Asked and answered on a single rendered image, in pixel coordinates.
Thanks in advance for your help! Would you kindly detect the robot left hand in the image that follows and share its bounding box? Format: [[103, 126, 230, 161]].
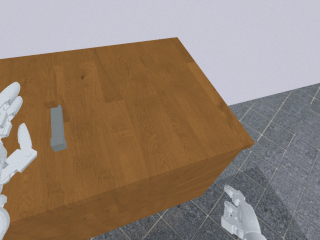
[[0, 82, 37, 193]]

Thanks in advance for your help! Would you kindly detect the counter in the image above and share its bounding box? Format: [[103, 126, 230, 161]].
[[0, 37, 255, 240]]

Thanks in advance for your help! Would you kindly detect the tap lever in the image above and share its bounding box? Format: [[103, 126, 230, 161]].
[[50, 105, 67, 152]]

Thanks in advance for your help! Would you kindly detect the left robot forearm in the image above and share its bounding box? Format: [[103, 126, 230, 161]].
[[0, 194, 10, 240]]

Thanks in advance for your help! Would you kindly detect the robot right hand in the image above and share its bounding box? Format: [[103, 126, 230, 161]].
[[221, 185, 261, 240]]

